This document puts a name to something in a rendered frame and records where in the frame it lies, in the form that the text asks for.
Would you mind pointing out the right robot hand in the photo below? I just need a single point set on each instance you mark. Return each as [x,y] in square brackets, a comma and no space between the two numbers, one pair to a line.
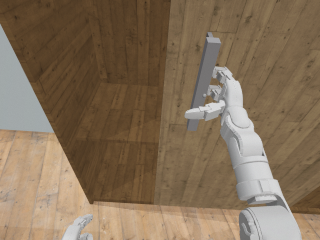
[230,95]

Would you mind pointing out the left robot hand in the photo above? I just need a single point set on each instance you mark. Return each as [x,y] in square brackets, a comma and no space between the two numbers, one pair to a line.
[73,232]

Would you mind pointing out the right robot forearm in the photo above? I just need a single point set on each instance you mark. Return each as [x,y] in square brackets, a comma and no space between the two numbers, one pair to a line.
[255,182]

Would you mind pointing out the wardrobe door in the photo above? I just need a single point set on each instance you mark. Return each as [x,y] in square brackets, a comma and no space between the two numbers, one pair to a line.
[312,200]
[272,48]

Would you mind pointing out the handle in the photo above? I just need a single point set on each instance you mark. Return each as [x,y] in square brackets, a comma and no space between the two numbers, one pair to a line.
[207,64]

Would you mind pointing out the robot right upper arm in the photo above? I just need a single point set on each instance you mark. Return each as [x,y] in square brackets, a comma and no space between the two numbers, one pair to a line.
[267,223]

